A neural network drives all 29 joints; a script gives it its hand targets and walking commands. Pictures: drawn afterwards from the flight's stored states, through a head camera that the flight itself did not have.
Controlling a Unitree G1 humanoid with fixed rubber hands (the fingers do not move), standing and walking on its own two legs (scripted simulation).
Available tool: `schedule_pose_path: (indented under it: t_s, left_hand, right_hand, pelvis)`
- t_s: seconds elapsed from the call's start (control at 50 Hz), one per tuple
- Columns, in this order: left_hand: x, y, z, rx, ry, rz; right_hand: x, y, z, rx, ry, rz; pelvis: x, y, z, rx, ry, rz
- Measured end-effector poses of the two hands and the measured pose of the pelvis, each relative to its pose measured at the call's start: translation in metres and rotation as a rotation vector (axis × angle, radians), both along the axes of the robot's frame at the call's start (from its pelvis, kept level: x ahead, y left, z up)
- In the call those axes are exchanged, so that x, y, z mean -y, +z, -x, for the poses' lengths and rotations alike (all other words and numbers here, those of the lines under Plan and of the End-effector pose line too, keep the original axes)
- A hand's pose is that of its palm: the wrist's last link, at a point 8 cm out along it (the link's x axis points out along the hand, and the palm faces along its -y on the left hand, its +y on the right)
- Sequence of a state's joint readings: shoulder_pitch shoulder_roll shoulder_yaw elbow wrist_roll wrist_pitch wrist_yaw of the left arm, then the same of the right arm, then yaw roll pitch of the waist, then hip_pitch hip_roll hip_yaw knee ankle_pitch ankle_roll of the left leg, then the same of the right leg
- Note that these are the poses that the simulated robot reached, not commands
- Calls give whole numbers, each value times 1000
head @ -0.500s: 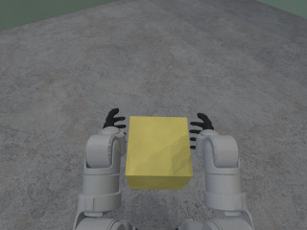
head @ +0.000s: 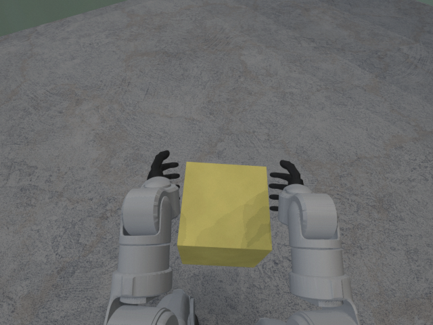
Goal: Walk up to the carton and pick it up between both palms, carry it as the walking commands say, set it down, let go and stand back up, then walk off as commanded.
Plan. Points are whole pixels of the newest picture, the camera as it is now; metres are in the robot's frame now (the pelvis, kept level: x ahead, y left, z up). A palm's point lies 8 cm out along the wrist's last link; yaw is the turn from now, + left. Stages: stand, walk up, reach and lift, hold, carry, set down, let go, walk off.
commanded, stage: carry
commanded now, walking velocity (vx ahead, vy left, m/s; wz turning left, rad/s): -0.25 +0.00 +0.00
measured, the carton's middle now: (222, 217) +0.32 +0.01 -0.04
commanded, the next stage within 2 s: none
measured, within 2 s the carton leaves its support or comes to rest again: neither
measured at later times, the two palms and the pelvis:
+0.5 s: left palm (97, 297) +0.15 +0.17 +0.10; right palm (278, 290) +0.16 -0.07 +0.09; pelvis -0.17 +0.03 +0.00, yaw +0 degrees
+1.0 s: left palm out of the picture -0.07 +0.18 +0.09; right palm out of the picture -0.07 -0.05 +0.09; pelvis -0.37 +0.05 +0.01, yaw +0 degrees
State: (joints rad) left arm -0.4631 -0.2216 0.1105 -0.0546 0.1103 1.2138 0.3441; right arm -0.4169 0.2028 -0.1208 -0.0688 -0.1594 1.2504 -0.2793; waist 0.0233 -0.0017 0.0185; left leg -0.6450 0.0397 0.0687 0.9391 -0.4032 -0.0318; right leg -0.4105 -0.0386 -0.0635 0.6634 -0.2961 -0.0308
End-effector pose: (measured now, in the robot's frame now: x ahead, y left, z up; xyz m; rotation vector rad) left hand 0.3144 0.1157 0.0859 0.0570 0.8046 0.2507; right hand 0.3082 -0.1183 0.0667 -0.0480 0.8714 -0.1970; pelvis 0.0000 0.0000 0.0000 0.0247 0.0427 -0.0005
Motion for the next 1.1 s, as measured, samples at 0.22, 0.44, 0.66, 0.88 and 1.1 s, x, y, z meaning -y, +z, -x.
schedule_pose_path:
  t_s: [0.22, 0.44, 0.66, 0.88, 1.1]
  left_hand:
    - [-8, 7, 43, 63, -90, 51]
    - [-57, 8, 149, 29, 74, 38]
    - [-11, 14, 229, 13, -52, 13]
    - [-27, 6, 313, 60, -111, 57]
    - [-73, 15, 422, 37, 89, 40]
  right_hand:
    - [-9, 24, 61, 64, -129, 31]
    - [-56, 20, 132, 15, 57, 19]
    - [-9, 9, 239, 3, -32, -15]
    - [-28, 28, 330, 56, -127, 50]
    - [-73, 24, 403, 19, 70, 24]
  pelvis:
    - [-29, -1, 62, -30, -9, 2]
    - [-33, 8, 142, -5, -1, 57]
    - [-21, 7, 230, 1, -6, 3]
    - [-46, -1, 324, -2, -5, -5]
    - [-46, 8, 411, 5, 2, 60]
